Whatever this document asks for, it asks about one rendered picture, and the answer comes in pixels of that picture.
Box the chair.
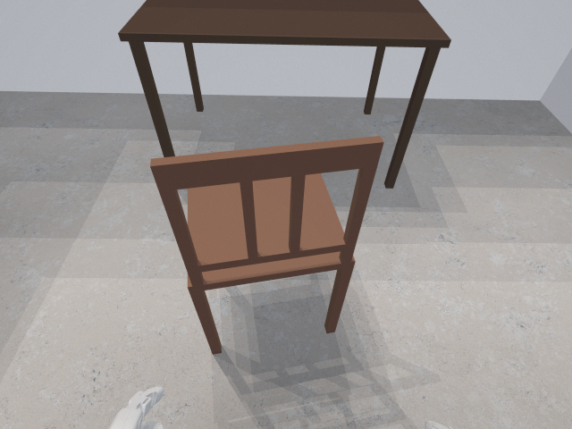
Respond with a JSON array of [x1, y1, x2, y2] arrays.
[[150, 136, 384, 355]]

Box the table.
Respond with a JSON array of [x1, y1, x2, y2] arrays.
[[118, 0, 451, 189]]

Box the robot left hand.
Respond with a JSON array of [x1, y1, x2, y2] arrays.
[[109, 386, 164, 429]]

